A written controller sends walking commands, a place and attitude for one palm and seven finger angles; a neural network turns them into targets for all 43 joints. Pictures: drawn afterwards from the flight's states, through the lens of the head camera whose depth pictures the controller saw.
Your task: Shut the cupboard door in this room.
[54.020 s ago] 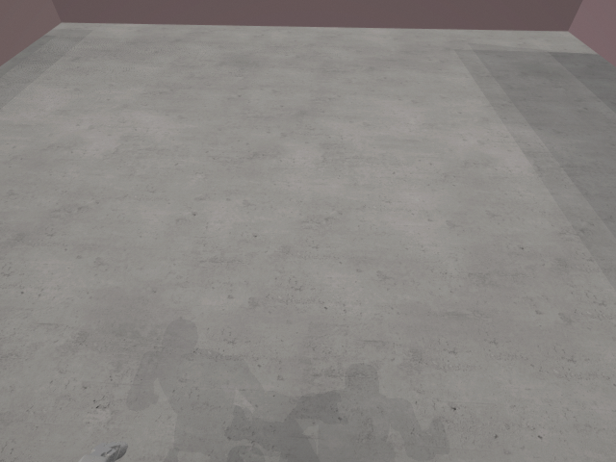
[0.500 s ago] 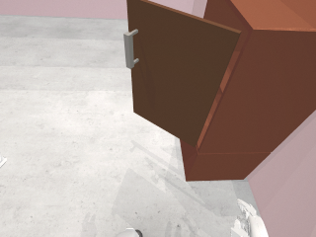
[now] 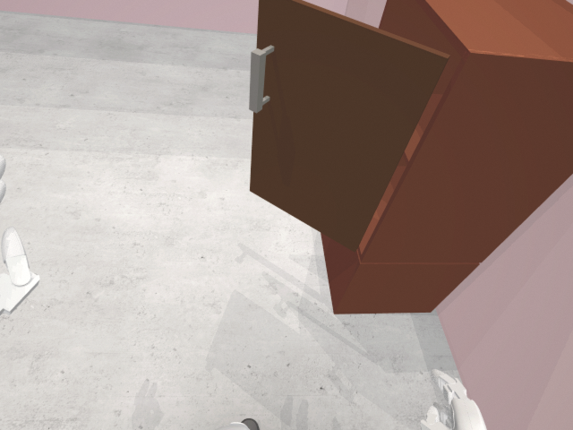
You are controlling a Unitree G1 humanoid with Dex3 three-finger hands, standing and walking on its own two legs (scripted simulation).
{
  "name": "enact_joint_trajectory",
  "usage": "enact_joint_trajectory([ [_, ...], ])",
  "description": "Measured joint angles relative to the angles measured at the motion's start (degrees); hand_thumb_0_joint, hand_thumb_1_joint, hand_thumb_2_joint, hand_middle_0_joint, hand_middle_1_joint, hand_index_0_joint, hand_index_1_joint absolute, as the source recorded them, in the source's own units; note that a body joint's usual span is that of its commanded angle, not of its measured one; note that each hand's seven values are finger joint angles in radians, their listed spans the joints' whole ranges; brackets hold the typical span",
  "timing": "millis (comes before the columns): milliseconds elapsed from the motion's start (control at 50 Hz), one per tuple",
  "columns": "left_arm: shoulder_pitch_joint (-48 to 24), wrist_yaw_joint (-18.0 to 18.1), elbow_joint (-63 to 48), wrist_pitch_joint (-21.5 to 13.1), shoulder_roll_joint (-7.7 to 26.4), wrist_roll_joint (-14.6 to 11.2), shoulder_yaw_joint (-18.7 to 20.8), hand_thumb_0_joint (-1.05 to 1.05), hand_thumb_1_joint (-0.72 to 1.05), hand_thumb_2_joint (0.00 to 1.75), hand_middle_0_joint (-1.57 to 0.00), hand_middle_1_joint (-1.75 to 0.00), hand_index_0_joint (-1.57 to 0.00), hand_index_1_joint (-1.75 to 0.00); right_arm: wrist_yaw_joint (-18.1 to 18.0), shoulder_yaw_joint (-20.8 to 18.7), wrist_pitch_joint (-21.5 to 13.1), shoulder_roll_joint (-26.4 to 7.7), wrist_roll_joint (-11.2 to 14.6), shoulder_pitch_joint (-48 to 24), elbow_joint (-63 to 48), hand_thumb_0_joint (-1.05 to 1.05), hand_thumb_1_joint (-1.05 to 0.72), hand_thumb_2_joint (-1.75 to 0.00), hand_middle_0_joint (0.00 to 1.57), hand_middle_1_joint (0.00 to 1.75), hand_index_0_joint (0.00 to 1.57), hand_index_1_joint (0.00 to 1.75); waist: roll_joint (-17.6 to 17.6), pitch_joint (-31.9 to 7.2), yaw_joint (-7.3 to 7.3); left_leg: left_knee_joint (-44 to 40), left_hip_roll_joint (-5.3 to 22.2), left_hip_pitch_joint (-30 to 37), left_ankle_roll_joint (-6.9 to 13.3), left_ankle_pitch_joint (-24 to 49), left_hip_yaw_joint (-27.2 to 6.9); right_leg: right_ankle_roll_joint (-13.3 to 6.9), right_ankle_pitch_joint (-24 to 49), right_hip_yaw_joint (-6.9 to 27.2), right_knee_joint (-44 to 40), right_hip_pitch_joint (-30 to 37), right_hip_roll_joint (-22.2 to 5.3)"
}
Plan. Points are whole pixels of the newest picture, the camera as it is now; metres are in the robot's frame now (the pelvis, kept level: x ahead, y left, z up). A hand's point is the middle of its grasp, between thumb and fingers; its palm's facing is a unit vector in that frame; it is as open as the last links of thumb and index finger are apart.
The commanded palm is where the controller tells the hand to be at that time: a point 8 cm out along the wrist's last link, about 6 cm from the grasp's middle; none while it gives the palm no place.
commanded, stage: stop stepping back and stand still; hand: left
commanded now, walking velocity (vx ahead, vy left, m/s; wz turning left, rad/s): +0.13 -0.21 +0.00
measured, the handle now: (262, 79) +0.82 +0.10 +0.06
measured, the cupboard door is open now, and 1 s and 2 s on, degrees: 53 53 53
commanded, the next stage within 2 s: let the arm hang, fingers relaxed in 1.12 s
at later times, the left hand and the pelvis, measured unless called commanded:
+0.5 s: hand out of the picture +0.14 +0.30 +0.16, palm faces +0.43 -0.87 -0.25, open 7.4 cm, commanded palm +0.11 +0.33 +0.18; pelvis -0.06 +0.04 -0.04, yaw -5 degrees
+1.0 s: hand out of the picture +0.11 +0.42 +0.15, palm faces +0.52 -0.78 -0.35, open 7.4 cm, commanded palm +0.04 +0.43 +0.18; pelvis -0.11 +0.14 -0.01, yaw -2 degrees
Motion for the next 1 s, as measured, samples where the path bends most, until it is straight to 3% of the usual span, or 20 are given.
enact_joint_trajectory([
  [80, 5.45, -0.50, -6.69, 1.12, 1.69, -1.52, 1.19, 0.02, 0.89, 0.89, -0.21, -0.30, -0.21, -0.30, 1.95, 0.68, -1.77, 2.29, 0.09, 1.23, -0.47, 0.01, -0.90, -0.90, 0.20, 0.30, 0.20, 0.30, -0.54, -1.42, 0.91, -8.22, 1.66, 0.09, -0.72, 5.02, 0.95, -0.98, -5.58, -2.44, 2.20, 4.07, 0.98],
  [220, 10.96, 0.05, -13.82, 2.90, 4.46, -3.47, 1.80, 0.02, 0.89, 0.89, -0.21, -0.30, -0.21, -0.30, 2.03, 2.19, -3.31, 3.59, -0.40, -0.01, -1.44, 0.01, -0.90, -0.90, 0.20, 0.30, 0.21, 0.30, -2.59, -4.08, 1.51, -15.72, -1.04, 0.16, -5.56, 9.72, 3.82, -3.16, -5.58, -5.60, -20.21, 18.23, -0.34],
  [280, 9.44, 0.25, -11.80, 4.05, 6.06, -4.03, 3.94, 0.02, 0.89, 0.89, -0.21, -0.30, -0.21, -0.30, 1.69, 2.71, -2.42, 2.57, -0.10, -3.16, -2.55, 0.01, -0.90, -0.90, 0.20, 0.30, 0.21, 0.30, -3.75, -1.81, 2.65, -8.58, -2.78, -3.34, -4.34, 8.35, 7.83, -3.80, -0.33, -4.68, -25.02, 19.62, -3.19],
  [360, 6.14, -0.17, -5.51, 7.14, 4.64, -4.35, 1.15, 0.02, 0.89, 0.89, -0.22, -0.30, -0.22, -0.30, 1.19, 2.03, -0.40, 1.26, 0.93, -0.80, 0.37, 0.01, -0.90, -0.89, 0.20, 0.30, 0.21, 0.30, 0.11, -2.28, 0.78, -2.62, -1.65, -2.01, -3.92, 4.83, 7.48, -1.87, -4.23, -6.11, -18.97, 21.39, -2.29],
  [420, 6.19, 0.24, -5.02, 8.66, 2.72, -4.24, 0.59, 0.02, 0.89, 0.89, -0.22, -0.30, -0.22, -0.30, 0.74, 1.95, 0.98, 0.66, 1.48, 3.52, 1.49, 0.01, -0.90, -0.89, 0.20, 0.30, 0.21, 0.30, -0.85, -4.76, 0.23, 7.04, -1.05, -3.20, -6.29, -5.17, 8.07, -2.52, -7.21, -6.33, -15.43, 22.95, -2.75],
  [460, 5.66, 0.71, -5.33, 8.52, 1.20, -3.27, 0.05, 0.02, 0.89, 0.89, -0.22, -0.30, -0.22, -0.30, 0.49, 1.75, 1.62, 0.01, 1.51, 6.38, 2.76, 0.01, -0.90, -0.90, 0.20, 0.30, 0.21, 0.30, -2.08, -6.65, 0.92, 14.94, -0.21, -2.70, -7.06, -10.11, 6.63, -2.86, -9.38, -5.74, -12.84, 23.78, -3.03],
  [500, 2.39, 1.19, -4.81, 7.87, -0.34, -2.07, -0.76, 0.02, 0.89, 0.89, -0.21, -0.30, -0.22, -0.30, 0.32, 1.37, 1.82, -0.74, 1.62, 8.51, 3.95, 0.01, -0.90, -0.90, 0.20, 0.30, 0.21, 0.30, -3.82, -7.75, 0.64, 17.62, 0.40, -1.90, -6.06, -10.62, 7.45, -2.45, -11.94, -6.21, -9.42, 23.72, -4.01],
  [560, -6.43, 1.93, -1.77, 7.10, -3.43, -1.19, -1.31, 0.02, 0.89, 0.90, -0.21, -0.30, -0.21, -0.30, 0.22, 0.66, 0.92, -2.50, 1.36, 7.20, 4.79, 0.01, -0.90, -0.90, 0.20, 0.30, 0.20, 0.30, -4.43, -4.88, -0.29, 19.00, -0.97, -2.88, 1.01, -8.36, 9.11, -3.34, -14.29, -5.25, 1.62, 18.56, -5.32],
  [580, -8.63, 1.98, -0.56, 7.06, -3.94, -1.35, -0.92, 0.02, 0.89, 0.90, -0.21, -0.30, -0.21, -0.30, 0.31, 0.40, 0.39, -2.75, 1.11, 5.72, 4.63, 0.01, -0.90, -0.90, 0.20, 0.30, 0.20, 0.30, -3.73, -3.02, -0.86, 18.38, -1.11, -3.00, 1.77, -8.01, 9.31, -3.82, -13.07, -3.92, 5.94, 15.49, -4.73],
  [620, -10.86, 1.26, 0.46, 7.30, -2.74, -2.15, 0.16, 0.02, 0.89, 0.90, -0.21, -0.30, -0.21, -0.30, 0.92, -0.22, -1.01, -2.06, 0.27, 3.36, 3.45, 0.01, -0.90, -0.90, 0.20, 0.30, 0.20, 0.30, -2.57, 0.79, -2.09, 13.67, -1.68, -2.03, -2.06, -4.98, 9.24, -4.35, -11.86, -2.75, 9.49, 10.37, -3.43],
  [660, -8.98, 0.36, -1.32, 7.14, -0.31, -3.30, 1.31, 0.02, 0.89, 0.90, -0.21, -0.30, -0.21, -0.30, 2.16, -0.97, -1.87, -0.84, -0.57, 2.38, 1.36, 0.01, -0.91, -0.90, 0.20, 0.30, 0.20, 0.30, -1.18, 3.25, -3.16, 7.07, -2.22, -0.79, -9.99, -2.35, 8.73, -5.15, -13.14, -4.98, 4.61, 8.44, -2.30],
  [680, -5.90, 0.16, -3.53, 6.48, 1.80, -3.44, 2.35, 0.02, 0.89, 0.90, -0.21, -0.30, -0.21, -0.30, 2.95, -1.03, -2.03, -0.33, -0.21, 2.59, -0.24, 0.01, -0.91, -0.90, 0.20, 0.30, 0.20, 0.30, -1.22, 3.40, -3.39, 8.07, -2.70, -2.30, -13.34, -7.28, 9.22, -7.14, -14.32, -6.29, -1.08, 8.61, -2.63],
  [700, -1.38, 0.13, -6.45, 5.17, 3.94, -3.54, 4.09, 0.02, 0.89, 0.89, -0.21, -0.30, -0.21, -0.30, 3.83, -0.90, -2.00, 0.21, 0.77, 2.69, -1.37, 0.01, -0.91, -0.90, 0.20, 0.30, 0.20, 0.30, -2.25, 3.29, -2.80, 17.17, -3.75, -5.54, -13.91, -13.51, 8.27, -8.22, -10.03, -5.58, -3.38, 7.37, -3.72],
  [720, 3.50, -0.02, -9.44, 4.05, 4.99, -3.74, 5.64, 0.02, 0.89, 0.89, -0.21, -0.30, -0.21, -0.30, 4.34, -0.79, -1.60, 0.63, 1.40, 2.79, -1.68, 0.01, -0.90, -0.90, 0.20, 0.30, 0.20, 0.30, -3.06, 3.11, -2.01, 28.46, -4.54, -8.22, -12.34, -16.88, 6.46, -7.74, -3.96, -4.85, -3.77, 6.18, -4.79],
  [740, 7.65, -0.57, -11.84, 3.28, 5.37, -4.03, 6.51, 0.02, 0.89, 0.89, -0.21, -0.30, -0.21, -0.30, 4.46, -0.82, -1.13, 1.05, 1.67, 3.29, -1.29, 0.01, -0.90, -0.90, 0.20, 0.30, 0.20, 0.30, -3.37, 2.36, -1.48, 37.79, -4.61, -9.73, -8.82, -18.30, 4.90, -6.21, -1.31, -4.52, -4.19, 5.63, -5.32],
  [780, 12.56, -1.36, -13.11, 1.65, 6.23, -3.31, 6.96, 0.02, 0.89, 0.89, -0.21, -0.30, -0.21, -0.30, 3.99, -0.47, -0.15, 2.10, 1.48, 5.21, 0.12, 0.01, -0.90, -0.90, 0.20, 0.30, 0.20, 0.30, -4.30, -0.16, 0.03, 42.12, -2.38, -7.92, -6.63, -19.48, 3.89, -3.68, 0.16, -4.16, -6.99, 5.96, -6.29],
  [840, 12.18, 0.03, -9.75, 0.68, 4.94, -1.75, 5.50, 0.01, 0.89, 0.89, -0.22, -0.30, -0.22, -0.30, 2.73, 0.77, -0.12, 1.89, 1.48, 7.63, 1.11, 0.01, -0.90, -0.90, 0.20, 0.30, 0.20, 0.30, -4.72, -3.33, 1.93, 24.60, 2.37, 1.08, -5.55, -20.39, 4.01, -2.54, 0.36, -4.52, -9.21, 5.75, -8.13],
  [880, 8.59, 1.59, -5.66, 1.30, 2.18, -1.39, 3.70, 0.01, 0.89, 0.89, -0.22, -0.30, -0.22, -0.30, 1.49, 0.78, -1.30, -0.08, 1.28, 7.89, 0.84, 0.01, -0.90, -0.90, 0.20, 0.30, 0.20, 0.30, -2.41, -3.56, 2.26, 10.76, 4.38, 7.56, -5.26, -16.51, 3.85, -1.63, -1.46, -5.70, -5.80, 4.38, -9.09],
  [940, 1.36, 3.04, 2.03, 3.89, -2.59, -0.99, 1.85, 0.01, 0.89, 0.89, -0.21, -0.30, -0.22, -0.30, 0.37, 0.46, -1.09, -0.11, 1.11, 3.63, 2.45, 0.01, -0.90, -0.90, 0.20, 0.30, 0.20, 0.30, -2.21, -0.33, 3.55, 12.72, 2.66, 8.24, -5.34, -16.11, 5.79, -0.91, -4.83, -2.49, 4.08, 0.21, -9.43],
  [1000, -2.79, 2.73, 4.13, 6.82, -4.48, -0.69, 0.18, 0.02, 0.89, 0.90, -0.21, -0.30, -0.21, -0.30, 1.06, 1.36, -1.87, 2.07, 0.72, 0.84, 2.42, 0.01, -0.90, -0.90, 0.20, 0.30, 0.20, 0.30, -2.74, 1.74, 2.64, 9.76, 2.26, 10.33, -5.01, -14.88, 5.69, -0.33, -2.67, -3.36, 8.22, -3.06, -8.09],
])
